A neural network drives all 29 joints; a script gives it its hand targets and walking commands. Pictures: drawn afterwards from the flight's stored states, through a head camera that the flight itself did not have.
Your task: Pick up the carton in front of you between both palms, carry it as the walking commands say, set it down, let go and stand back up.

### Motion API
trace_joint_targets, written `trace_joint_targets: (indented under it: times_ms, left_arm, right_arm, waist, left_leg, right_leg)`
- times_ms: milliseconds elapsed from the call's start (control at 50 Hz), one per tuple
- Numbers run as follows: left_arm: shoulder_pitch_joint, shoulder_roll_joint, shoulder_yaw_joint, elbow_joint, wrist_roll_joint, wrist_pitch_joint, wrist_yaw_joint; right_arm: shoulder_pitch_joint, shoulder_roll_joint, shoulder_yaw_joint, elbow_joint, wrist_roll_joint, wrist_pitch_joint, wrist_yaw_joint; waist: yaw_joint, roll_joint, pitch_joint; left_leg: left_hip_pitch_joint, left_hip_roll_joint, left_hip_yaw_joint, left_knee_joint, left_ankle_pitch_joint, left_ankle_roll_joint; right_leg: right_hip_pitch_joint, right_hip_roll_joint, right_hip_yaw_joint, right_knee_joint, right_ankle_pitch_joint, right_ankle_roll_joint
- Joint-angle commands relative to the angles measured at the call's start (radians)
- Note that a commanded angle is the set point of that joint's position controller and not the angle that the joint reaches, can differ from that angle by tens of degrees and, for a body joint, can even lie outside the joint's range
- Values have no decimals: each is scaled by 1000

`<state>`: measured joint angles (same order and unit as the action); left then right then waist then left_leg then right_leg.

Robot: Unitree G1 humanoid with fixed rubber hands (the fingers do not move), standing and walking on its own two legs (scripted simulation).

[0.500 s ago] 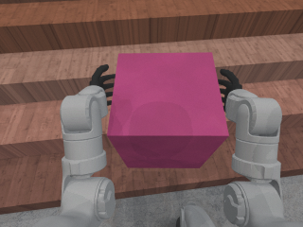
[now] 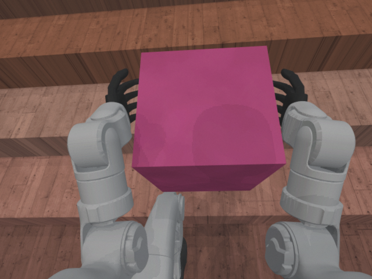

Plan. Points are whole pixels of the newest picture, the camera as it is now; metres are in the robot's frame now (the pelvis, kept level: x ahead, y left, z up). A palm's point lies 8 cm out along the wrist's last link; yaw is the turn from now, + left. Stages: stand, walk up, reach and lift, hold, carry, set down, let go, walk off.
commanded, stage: carry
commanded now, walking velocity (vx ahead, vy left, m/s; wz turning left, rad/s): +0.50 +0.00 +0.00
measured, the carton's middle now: (204, 133) +0.39 +0.03 +0.07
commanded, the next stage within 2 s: none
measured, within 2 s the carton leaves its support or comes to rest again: neither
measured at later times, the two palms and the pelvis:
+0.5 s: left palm out of the picture +0.72 +0.19 +0.37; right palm out of the picture +0.71 -0.11 +0.39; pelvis +0.34 +0.05 +0.21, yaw -2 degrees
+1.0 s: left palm out of the picture +1.01 +0.30 +0.59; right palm out of the picture +0.98 +0.00 +0.57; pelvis +0.62 +0.18 +0.38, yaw +1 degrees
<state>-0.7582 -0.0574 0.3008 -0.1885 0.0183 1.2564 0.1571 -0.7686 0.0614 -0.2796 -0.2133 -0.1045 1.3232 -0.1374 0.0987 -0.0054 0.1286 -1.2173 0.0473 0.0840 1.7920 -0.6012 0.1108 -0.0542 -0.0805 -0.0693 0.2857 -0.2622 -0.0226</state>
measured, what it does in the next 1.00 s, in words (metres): climbs: left foot 0.17 m higher, then right foot 0.17 m higher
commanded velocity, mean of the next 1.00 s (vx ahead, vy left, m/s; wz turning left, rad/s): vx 0.50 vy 0.00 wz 0.00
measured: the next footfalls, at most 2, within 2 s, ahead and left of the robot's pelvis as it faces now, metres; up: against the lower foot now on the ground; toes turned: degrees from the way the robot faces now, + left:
left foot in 0.04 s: +0.20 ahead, +0.12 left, +0.17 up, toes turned +3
right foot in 0.46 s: +0.51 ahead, -0.02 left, +0.34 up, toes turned -7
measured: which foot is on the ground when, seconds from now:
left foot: up 0.00-0.02, down 0.04-0.46, up 0.48-0.90, down 0.92-1.00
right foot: down 0.00-0.08, up 0.10-0.44, down 0.46-0.96, up 0.98-1.00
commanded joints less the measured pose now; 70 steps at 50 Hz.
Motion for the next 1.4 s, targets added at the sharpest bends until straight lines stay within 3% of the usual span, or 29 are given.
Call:
trace_joint_targets:
  times_ms: [0,20,40,60,80,100,180,300,360,400,420,440,460,480,560,640,700,800,840,900,920,940,960,980,1080,1200,1280,1340,1380]
  left_arm:
    - [-750,-931,-762,12,-459,48,-291]
    - [-754,-937,-755,18,-438,48,-298]
    - [-764,-958,-751,14,-428,51,-304]
    - [-783,-981,-742,6,-404,45,-307]
    - [-647,-980,-742,29,-382,41,-300]
    - [-622,-937,-691,75,-325,26,-286]
    - [-627,-916,-649,32,-214,-8,-249]
    - [-531,-834,-643,86,-143,-40,-198]
    - [-561,-749,-615,146,-132,-8,-171]
    - [-601,-748,-626,171,-160,23,-159]
    - [-656,-776,-656,140,-189,37,-162]
    - [-721,-809,-677,124,-234,48,-172]
    - [-731,-841,-691,133,-263,46,-189]
    - [-661,-916,-698,182,-301,46,-202]
    - [-1030,-1116,-807,39,-553,53,-258]
    - [-1134,-1088,-745,120,-629,70,-280]
    - [-1040,-1058,-634,292,-573,90,-292]
    - [-1053,-1007,-483,429,-519,107,-310]
    - [-1095,-1001,-441,432,-499,124,-306]
    - [-1038,-985,-394,465,-431,158,-296]
    - [-1042,-969,-383,466,-403,161,-289]
    - [-1005,-966,-360,462,-369,158,-280]
    - [-917,-970,-338,485,-325,148,-273]
    - [-876,-933,-316,488,-284,135,-261]
    - [-1002,-955,-378,272,-249,99,-212]
    - [-807,-937,-512,207,-223,75,-179]
    - [-805,-909,-589,225,-244,94,-184]
    - [-834,-894,-599,251,-265,113,-189]
    - [-850,-912,-608,291,-297,128,-187]
  right_arm:
    - [-689,797,696,56,330,-38,151]
    - [-710,847,713,38,352,-38,157]
    - [-742,879,731,17,378,-49,165]
    - [-773,928,762,3,423,-59,179]
    - [-638,987,777,56,460,-66,196]
    - [-711,1028,812,1,510,-77,215]
    - [-868,1138,883,-80,617,-103,262]
    - [-821,1070,817,17,650,-101,304]
    - [-800,996,753,103,638,-66,307]
    - [-790,958,682,154,604,-38,300]
    - [-820,943,670,157,583,-28,300]
    - [-836,930,645,177,554,-15,299]
    - [-826,948,628,174,541,-6,299]
    - [-792,903,606,196,506,4,298]
    - [-835,805,464,153,357,8,250]
    - [-817,666,380,223,239,5,191]
    - [-799,640,354,325,198,27,172]
    - [-894,669,336,446,204,66,142]
    - [-969,720,360,442,256,86,142]
    - [-1001,852,416,470,371,103,153]
    - [-1032,893,424,459,405,100,161]
    - [-1044,936,441,456,450,95,175]
    - [-1032,989,465,444,495,80,192]
    - [-1046,1054,475,401,549,62,212]
    - [-1250,1193,554,130,660,-5,269]
    - [-1026,1106,591,98,594,2,262]
    - [-965,997,597,132,547,26,271]
    - [-975,938,584,148,545,45,287]
    - [-973,914,538,194,527,62,290]
  waist:
    - [-134,-272,-669]
    - [-252,-386,-796]
    - [-345,-225,-922]
    - [-358,13,-1014]
    - [-278,348,-1040]
    - [-297,234,-1107]
    - [-214,6,-712]
    - [-275,92,-591]
    - [-198,15,-508]
    - [-68,213,-686]
    - [16,340,-770]
    - [70,251,-859]
    - [78,-146,-966]
    - [56,-211,-968]
    - [-15,135,-669]
    - [-31,108,-555]
    - [44,-80,-571]
    - [30,-76,-415]
    - [-43,-117,-373]
    - [-197,-349,-655]
    - [-298,-290,-747]
    - [-320,-211,-830]
    - [-220,153,-807]
    - [-230,219,-933]
    - [-185,99,-685]
    - [-214,70,-707]
    - [-259,71,-616]
    - [-177,53,-436]
    - [-131,154,-461]
  left_leg:
    - [811,-119,198,-506,304,26]
    - [887,-140,172,-595,341,26]
    - [1051,-207,149,-884,467,28]
    - [1360,-52,-149,-1152,847,74]
    - [1588,225,-762,-1249,1618,254]
    - [1634,256,-776,-1173,1690,305]
    - [1502,167,-563,-1261,845,143]
    - [1680,184,-398,-1339,1303,155]
    - [1281,94,-189,-1543,1290,135]
    - [944,100,-61,-1400,2104,111]
    - [983,158,-60,-1198,2245,99]
    - [977,138,-66,-925,2094,58]
    - [700,-112,-106,-295,844,-71]
    - [633,-206,-175,117,490,-101]
    - [286,-79,-252,255,402,22]
    - [276,-24,-90,-44,346,19]
    - [-43,0,-66,310,188,45]
    - [-309,83,-72,249,56,1]
    - [324,92,68,-338,174,6]
    - [762,-90,239,-505,284,60]
    - [913,-153,248,-799,392,47]
    - [1072,-140,8,-1041,422,56]
    - [1299,169,-630,-1273,1005,186]
    - [1354,269,-856,-1292,1306,266]
    - [1295,181,-546,-1269,354,105]
    - [1586,236,-371,-1337,895,160]
    - [1797,310,-410,-1400,743,176]
    - [1379,161,-178,-1593,624,104]
    - [1045,81,54,-1687,1181,98]
  right_leg:
    - [-131,-99,-47,27,1602,-173]
    - [23,-160,-58,251,1888,-159]
    - [103,-95,-78,602,1924,-102]
    - [-84,25,53,1008,905,-3]
    - [-511,263,161,1536,-25,56]
    - [-606,298,355,1808,-59,0]
    - [-950,139,229,1675,-50,-81]
    - [-1283,94,-15,1641,-246,-132]
    - [-923,77,-127,1062,-295,-127]
    - [-233,218,-270,932,23,-150]
    - [-127,185,-183,798,68,-162]
    - [44,185,-42,572,126,-195]
    - [253,-190,670,309,325,-433]
    - [183,-235,922,103,504,-523]
    - [61,-164,629,164,85,-286]
    - [-15,-149,379,84,122,-232]
    - [239,-246,436,45,291,-317]
    - [274,-218,336,-69,-102,-224]
    - [-232,-110,65,-305,130,-189]
    - [-96,-129,-143,84,1524,-172]
    - [-15,-90,-163,398,1640,-128]
    - [-66,-50,-71,714,1441,-64]
    - [-474,124,0,1097,232,30]
    - [-553,217,228,1555,38,39]
    - [-888,96,189,1593,82,-95]
    - [-1127,71,9,1490,-60,-110]
    - [-1602,4,39,1919,-289,-123]
    - [-1331,-2,-116,1537,-217,-93]
    - [-782,45,-215,1143,-126,-130]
